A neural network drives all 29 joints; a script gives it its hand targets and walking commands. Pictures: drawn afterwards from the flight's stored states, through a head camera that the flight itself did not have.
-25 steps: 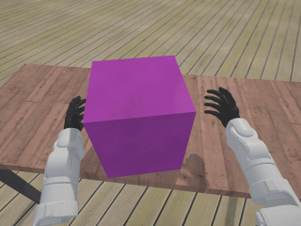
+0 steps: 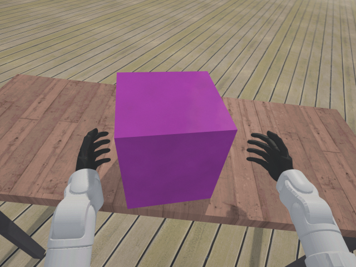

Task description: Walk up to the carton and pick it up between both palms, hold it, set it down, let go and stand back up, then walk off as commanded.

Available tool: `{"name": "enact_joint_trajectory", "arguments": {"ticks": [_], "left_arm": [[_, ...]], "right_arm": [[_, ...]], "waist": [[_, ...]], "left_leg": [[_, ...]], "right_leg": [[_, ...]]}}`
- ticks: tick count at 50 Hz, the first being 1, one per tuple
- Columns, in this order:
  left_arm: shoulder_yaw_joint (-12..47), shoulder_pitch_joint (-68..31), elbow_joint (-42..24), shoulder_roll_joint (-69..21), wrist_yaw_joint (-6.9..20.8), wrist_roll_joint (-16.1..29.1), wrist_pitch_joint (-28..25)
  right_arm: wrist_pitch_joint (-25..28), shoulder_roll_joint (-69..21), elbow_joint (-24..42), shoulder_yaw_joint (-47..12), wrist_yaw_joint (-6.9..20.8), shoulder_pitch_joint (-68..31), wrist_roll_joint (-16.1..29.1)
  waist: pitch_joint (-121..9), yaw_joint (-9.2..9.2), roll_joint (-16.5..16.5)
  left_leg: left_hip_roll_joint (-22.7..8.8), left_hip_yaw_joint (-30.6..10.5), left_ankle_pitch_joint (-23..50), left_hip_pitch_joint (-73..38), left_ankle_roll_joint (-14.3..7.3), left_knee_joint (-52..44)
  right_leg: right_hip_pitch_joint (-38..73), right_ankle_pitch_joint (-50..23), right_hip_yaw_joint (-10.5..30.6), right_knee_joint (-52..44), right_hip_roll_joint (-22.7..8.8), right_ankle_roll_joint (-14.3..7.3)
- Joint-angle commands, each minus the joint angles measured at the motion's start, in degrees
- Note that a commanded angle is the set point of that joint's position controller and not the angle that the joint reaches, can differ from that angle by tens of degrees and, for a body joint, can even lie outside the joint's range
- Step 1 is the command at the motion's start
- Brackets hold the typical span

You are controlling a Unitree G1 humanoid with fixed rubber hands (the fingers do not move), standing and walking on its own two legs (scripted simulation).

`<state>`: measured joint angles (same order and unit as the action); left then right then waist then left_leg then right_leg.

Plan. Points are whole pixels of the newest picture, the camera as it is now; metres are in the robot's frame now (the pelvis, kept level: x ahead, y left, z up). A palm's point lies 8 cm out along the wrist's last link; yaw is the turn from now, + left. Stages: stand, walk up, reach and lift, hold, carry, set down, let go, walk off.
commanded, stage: set down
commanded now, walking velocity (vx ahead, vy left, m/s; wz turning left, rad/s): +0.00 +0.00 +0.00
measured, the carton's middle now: (167, 140) +0.39 +0.07 +0.09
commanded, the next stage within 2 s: none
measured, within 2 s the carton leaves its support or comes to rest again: neither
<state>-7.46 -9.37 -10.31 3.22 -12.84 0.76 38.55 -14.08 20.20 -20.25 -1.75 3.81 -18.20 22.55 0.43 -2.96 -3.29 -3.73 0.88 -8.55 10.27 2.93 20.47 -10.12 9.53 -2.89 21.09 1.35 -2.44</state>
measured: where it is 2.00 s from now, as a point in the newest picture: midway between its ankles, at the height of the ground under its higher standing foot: outside the picture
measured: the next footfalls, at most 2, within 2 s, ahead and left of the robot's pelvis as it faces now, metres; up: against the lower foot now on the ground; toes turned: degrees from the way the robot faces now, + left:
none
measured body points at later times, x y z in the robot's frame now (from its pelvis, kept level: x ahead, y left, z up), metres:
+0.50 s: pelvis +0.00 -0.01 +0.00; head -0.02 +0.00 +0.45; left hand +0.24 +0.21 +0.10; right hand +0.30 -0.20 +0.10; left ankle +0.03 +0.15 -0.75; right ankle +0.02 -0.09 -0.75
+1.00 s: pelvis +0.01 -0.01 +0.00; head +0.00 -0.01 +0.45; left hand +0.19 +0.21 +0.07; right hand +0.24 -0.21 +0.06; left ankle +0.03 +0.15 -0.75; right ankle +0.02 -0.09 -0.75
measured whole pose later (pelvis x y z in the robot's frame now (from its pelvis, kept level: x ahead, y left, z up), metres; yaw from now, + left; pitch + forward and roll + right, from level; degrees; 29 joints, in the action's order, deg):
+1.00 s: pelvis +0.01 -0.01 +0.00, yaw +0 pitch -6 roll +1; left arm -2.2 22.9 -27.0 4.1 -10.8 4.2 27.4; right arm -12.4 17.7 12.1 0.8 0.9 19.1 17.1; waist 4.3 -4.4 -0.7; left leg -3.9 1.5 -7.4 1.7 3.6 15.0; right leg -3.2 10.0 -2.4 18.8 1.6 -3.0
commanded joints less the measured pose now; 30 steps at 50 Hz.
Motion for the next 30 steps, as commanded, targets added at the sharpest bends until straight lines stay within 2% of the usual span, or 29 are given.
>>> {"name": "enact_joint_trajectory", "arguments": {"ticks": [1, 2, 3, 4, 5, 6, 7, 8, 9, 10, 11, 12, 13, 14, 15, 16, 17, 18, 19, 20, 21, 22, 23, 24, 26, 27, 28, 29, 30], "left_arm": [[-1.81, -9.29, -15.59, 2.16, -0.09, -1.05, -0.89], [-1.17, -11.60, -18.34, 3.03, -0.41, -0.31, -1.35], [0.43, -4.83, -16.50, 0.91, 0.45, -0.18, -1.53], [0.26, -9.02, -17.83, 1.78, 0.27, -0.96, -2.17], [-0.54, -3.35, -20.38, 1.36, -0.03, -1.00, -1.26], [0.88, -0.74, -21.70, 0.21, 0.19, -0.69, -1.25], [1.74, -1.53, -20.73, -0.60, 0.40, -1.28, 0.03], [-0.44, -4.13, -20.58, 0.42, 0.81, -1.49, -0.40], [1.06, -10.27, -17.57, 0.44, 0.44, -0.04, -1.04], [2.11, 0.89, -23.47, -0.80, 0.27, 0.00, -1.32], [-0.43, -2.28, -21.28, 0.98, 0.86, 1.10, -3.15], [-1.88, -1.70, -16.89, 1.88, 1.09, 0.55, -3.00], [-0.25, 3.81, -22.51, 0.93, 1.07, 0.67, -3.40], [-1.74, -2.32, -19.82, 3.28, 1.06, 0.72, -3.16], [-1.36, -1.52, -19.28, 3.29, 0.74, 0.71, -2.79], [-2.21, 2.18, -19.55, 1.78, 0.57, 0.02, -2.33], [-0.08, 2.53, -19.01, 1.51, 1.47, 0.56, -2.22], [0.06, 0.51, -18.90, 2.14, 1.53, 1.07, -1.43], [0.59, -1.66, -20.19, 2.25, 0.82, 0.94, -1.98], [0.24, -1.20, -19.51, 2.27, 0.83, 1.86, -1.41], [2.39, 6.73, -21.31, -0.34, 1.11, 0.89, -0.82], [0.80, 4.69, -23.51, 1.33, 0.93, 1.87, -1.48], [1.15, 8.89, -23.60, 0.29, 1.58, 2.33, -1.55], [0.39, 6.54, -22.99, 2.57, 1.75, 2.03, -1.97], [1.02, 11.97, -24.97, 1.93, 2.02, 0.63, -2.71], [-1.03, 17.75, -25.66, 0.90, 2.11, -1.24, -3.43], [1.67, 16.59, -29.20, 0.59, 1.81, -0.60, -4.36], [-0.41, 10.28, -26.86, 3.05, 1.59, -0.36, -6.10], [3.12, 14.94, -27.17, 1.65, 1.47, -0.19, -7.02]], "right_arm": [[3.48, 13.73, 17.18, 5.15, -0.77, -11.22, 0.03], [2.95, 13.77, 17.95, 4.57, -0.41, -13.29, 1.53], [3.38, 12.13, 16.69, 3.94, -0.39, -6.38, 0.43], [3.48, 12.64, 17.12, 5.29, -0.37, -9.99, -0.09], [3.75, 13.46, 21.82, 4.93, -0.65, -3.64, 0.48], [3.74, 14.82, 21.03, 5.47, -0.37, -3.33, 0.33], [2.85, 15.12, 17.74, 4.69, -0.20, -2.83, 1.14], [2.72, 12.51, 20.57, 3.45, -0.30, -5.06, 1.00], [2.36, 13.78, 22.40, 5.42, -0.13, -11.18, 0.16], [3.01, 12.88, 24.25, 4.76, 0.07, -2.50, 1.33], [3.08, 11.68, 27.00, 3.52, -0.45, -3.99, 0.55], [2.48, 10.86, 24.47, 2.17, -0.47, -4.71, 0.17], [2.86, 11.06, 25.74, 2.39, -0.74, 1.95, 0.88], [1.74, 10.98, 24.73, 2.41, -0.82, -2.64, 0.47], [1.87, 10.64, 24.53, 4.24, -1.02, -1.95, -0.03], [1.59, 10.36, 26.27, 3.91, -1.23, 1.41, 0.14], [1.55, 9.41, 25.90, 2.56, -1.65, 0.92, -0.22], [0.80, 9.68, 24.82, 3.06, -1.70, -0.91, -0.56], [0.60, 10.82, 26.52, 4.37, -1.51, -2.49, -0.36], [-0.02, 10.28, 25.38, 5.36, -1.49, 0.52, -1.11], [0.03, 10.37, 23.22, 6.03, -1.84, 8.08, -1.21], [0.71, 10.94, 27.14, 7.16, -2.01, 5.25, -1.80], [0.50, 8.38, 28.97, 3.97, -2.19, 9.59, -0.97], [0.90, 10.19, 28.58, 6.90, -2.48, 6.32, -2.44], [0.98, 8.92, 30.87, 4.48, -3.02, 12.71, -1.70], [0.94, 7.85, 28.68, 4.22, -2.84, 19.32, -0.64], [2.01, 8.34, 33.51, 4.21, -2.64, 17.07, -0.36], [2.05, 6.46, 35.44, 3.78, -2.85, 11.28, -0.60], [3.25, 7.77, 34.84, 5.07, -2.99, 14.26, -1.95]], "waist": [[-15.51, -0.57, 2.87], [-16.90, -1.05, 5.14], [-13.93, 0.95, 3.25], [-14.52, 1.02, 3.90], [-15.84, 0.26, 3.29], [-12.92, 1.44, 1.84], [-12.00, 1.80, 2.73], [-13.00, -0.29, 2.87], [-14.76, 0.82, 2.87], [-12.17, 0.03, 1.01], [-12.28, -1.64, -3.27], [-11.26, -2.37, -3.99], [-10.44, 0.00, -2.19], [-11.28, -1.61, -2.18], [-8.42, -1.03, -1.68], [-7.76, -1.85, -1.99], [-6.33, -1.11, -2.53], [-6.47, -0.03, -1.02], [-5.75, -0.80, -0.94], [-4.74, 0.81, -1.03], [-2.80, 2.74, 0.08], [-4.89, 1.62, 0.54], [-4.22, 0.78, -1.28], [-4.03, 2.37, -0.72], [-3.55, 0.57, -0.05], [-2.28, 0.28, 1.84], [-3.46, 0.57, 1.50], [-3.20, -1.66, 2.52], [-1.58, -0.56, 1.90]], "left_leg": [[3.85, 0.97, 15.96, -9.81, -2.02, -1.91], [3.78, 0.90, 15.29, -8.95, -1.72, -1.56], [3.85, 0.94, 14.23, -8.52, -1.97, -2.59], [3.89, 0.82, 11.00, -8.10, -2.22, -2.18], [3.64, 0.19, 16.19, -9.97, -2.24, -2.22], [3.29, 0.20, 17.79, -10.98, -2.26, -2.36], [2.85, -0.53, 16.41, -12.53, -2.15, -2.46], [3.54, 0.75, 14.27, -10.31, -2.00, -2.76], [3.16, 0.20, 10.89, -9.12, -2.05, -3.05], [2.74, 0.58, 12.39, -9.02, -2.71, -3.61], [3.69, 1.24, 10.98, -6.74, -3.50, -3.75], [3.73, 1.51, 9.03, -6.57, -3.95, -4.55], [3.60, 1.01, 9.35, -8.24, -3.45, -4.53], [3.79, 1.35, 7.03, -6.47, -3.29, -4.94], [3.59, 1.46, 3.73, -6.58, -3.81, -5.58], [3.62, 1.63, 5.29, -7.30, -3.40, -5.74], [3.65, 1.02, 6.80, -6.82, -3.75, -5.22], [3.56, 1.48, 3.50, -6.63, -3.28, -5.51], [3.38, 1.31, 1.99, -5.91, -3.29, -6.25], [3.11, 1.50, -0.01, -5.90, -3.10, -6.89], [3.00, 0.82, 3.04, -9.40, -2.56, -6.22], [3.18, 1.00, 4.11, -7.50, -2.31, -5.88], [3.19, 1.40, 6.99, -8.58, -2.68, -5.78], [3.58, 1.37, 6.31, -8.40, -2.55, -5.54], [3.93, 1.28, 9.08, -10.12, -2.44, -5.73], [3.60, 1.33, 12.20, -12.34, -1.47, -5.25], [2.97, 0.36, 13.30, -13.40, -1.82, -5.03], [3.38, 1.58, 10.95, -10.52, -1.98, -4.85], [3.63, 1.41, 9.46, -9.86, -1.94, -5.13]], "right_leg": [[4.86, -7.19, 1.82, -4.29, 2.33, -0.69], [4.53, -5.06, 2.52, -4.10, 1.53, -0.83], [5.42, -5.07, 2.73, -5.05, 1.02, -0.50], [4.29, -3.16, 2.42, -4.37, 1.10, -0.38], [6.67, -8.24, 2.66, -4.18, 1.28, -0.84], [5.41, -10.22, 2.07, -4.22, 1.82, -0.74], [4.40, -7.18, 2.42, -5.03, 2.14, -1.17], [5.14, -3.45, 3.79, -6.69, 0.23, -1.11], [2.66, -0.34, 2.97, -5.31, 0.98, -1.70], [4.40, -2.33, 4.03, -6.40, 0.28, -1.22], [5.55, -1.77, 5.15, -6.57, -0.77, -0.05], [4.76, -0.51, 6.17, -7.16, -1.39, 0.49], [6.20, -1.34, 5.89, -6.74, -1.24, 0.43], [6.05, 3.30, 6.45, -7.15, -2.35, 0.74], [4.21, 6.82, 6.51, -7.59, -1.26, -0.15], [4.10, 6.01, 6.72, -8.23, -1.57, 0.18], [4.23, 3.17, 7.59, -8.37, -2.52, 0.31], [4.09, 7.78, 7.77, -8.53, -2.63, 0.04], [1.70, 10.31, 6.32, -7.84, -1.67, -0.42], [1.88, 13.14, 7.19, -8.74, -2.01, -0.08], [3.01, 8.91, 7.21, -9.21, -1.91, -0.19], [2.89, 7.25, 6.07, -8.05, -1.40, -0.07], [3.75, 3.82, 6.60, -8.72, -2.04, 0.77], [3.08, 3.00, 5.92, -8.28, -1.72, 0.51], [5.64, -0.60, 6.62, -8.01, -2.69, 0.57], [5.66, -2.77, 6.56, -8.80, -2.39, 0.86], [4.10, -3.32, 5.89, -8.17, -1.51, 0.19], [2.68, 0.09, 6.68, -8.00, -1.96, 0.34], [3.72, 1.46, 6.88, -8.29, -2.75, 0.08]]}}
